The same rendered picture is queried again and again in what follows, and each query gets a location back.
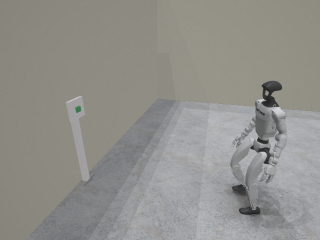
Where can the panel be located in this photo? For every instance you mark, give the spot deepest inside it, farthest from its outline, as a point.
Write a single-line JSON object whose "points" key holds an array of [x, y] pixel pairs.
{"points": [[77, 134]]}

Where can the left robot forearm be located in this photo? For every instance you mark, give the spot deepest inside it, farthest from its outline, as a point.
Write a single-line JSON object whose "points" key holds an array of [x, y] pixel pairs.
{"points": [[276, 153]]}

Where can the right robot hand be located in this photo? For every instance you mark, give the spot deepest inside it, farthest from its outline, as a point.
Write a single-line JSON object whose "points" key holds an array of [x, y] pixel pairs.
{"points": [[240, 140]]}

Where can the robot torso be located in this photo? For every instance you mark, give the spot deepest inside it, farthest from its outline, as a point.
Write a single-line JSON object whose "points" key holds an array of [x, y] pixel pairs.
{"points": [[265, 127]]}

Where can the button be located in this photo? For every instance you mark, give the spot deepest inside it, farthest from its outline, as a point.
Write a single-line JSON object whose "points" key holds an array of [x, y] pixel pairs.
{"points": [[78, 109]]}

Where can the robot left upper arm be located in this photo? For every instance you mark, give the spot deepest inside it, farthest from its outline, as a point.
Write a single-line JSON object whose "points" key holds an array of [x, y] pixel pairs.
{"points": [[279, 116]]}

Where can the robot right upper arm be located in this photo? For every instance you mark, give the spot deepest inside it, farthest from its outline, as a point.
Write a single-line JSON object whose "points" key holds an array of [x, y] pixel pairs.
{"points": [[256, 103]]}

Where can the left robot hand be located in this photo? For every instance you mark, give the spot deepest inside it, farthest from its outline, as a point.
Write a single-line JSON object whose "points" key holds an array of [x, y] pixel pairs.
{"points": [[268, 170]]}

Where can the robot head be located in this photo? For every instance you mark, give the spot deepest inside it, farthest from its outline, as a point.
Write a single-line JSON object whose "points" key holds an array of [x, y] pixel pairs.
{"points": [[270, 86]]}

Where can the right robot forearm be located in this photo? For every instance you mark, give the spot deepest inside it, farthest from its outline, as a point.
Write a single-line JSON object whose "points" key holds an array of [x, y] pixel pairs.
{"points": [[248, 129]]}

